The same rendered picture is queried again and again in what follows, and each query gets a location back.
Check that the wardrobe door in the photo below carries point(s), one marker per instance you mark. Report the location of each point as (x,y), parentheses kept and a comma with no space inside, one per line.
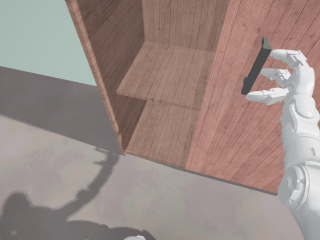
(237,139)

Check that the right robot upper arm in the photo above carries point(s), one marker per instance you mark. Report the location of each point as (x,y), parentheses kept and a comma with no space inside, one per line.
(299,190)

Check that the right robot hand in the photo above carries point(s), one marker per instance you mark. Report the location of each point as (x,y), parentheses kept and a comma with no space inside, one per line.
(300,82)

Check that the handle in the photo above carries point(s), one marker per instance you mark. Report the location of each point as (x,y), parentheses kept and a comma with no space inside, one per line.
(257,66)

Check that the right robot forearm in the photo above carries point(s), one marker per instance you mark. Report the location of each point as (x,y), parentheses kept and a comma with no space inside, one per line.
(300,135)

